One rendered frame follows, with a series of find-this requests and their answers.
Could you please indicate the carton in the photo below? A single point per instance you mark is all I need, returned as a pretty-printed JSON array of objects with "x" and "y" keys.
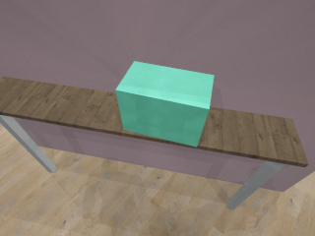
[{"x": 166, "y": 103}]

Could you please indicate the table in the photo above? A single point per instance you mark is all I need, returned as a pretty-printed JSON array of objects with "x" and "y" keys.
[{"x": 259, "y": 136}]

